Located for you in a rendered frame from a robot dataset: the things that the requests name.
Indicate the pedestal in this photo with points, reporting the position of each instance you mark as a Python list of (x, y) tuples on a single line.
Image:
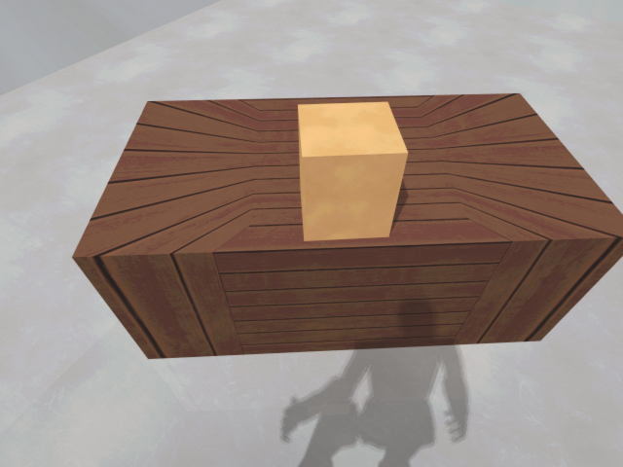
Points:
[(197, 242)]

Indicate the carton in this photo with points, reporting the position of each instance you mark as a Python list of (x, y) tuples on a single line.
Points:
[(352, 160)]

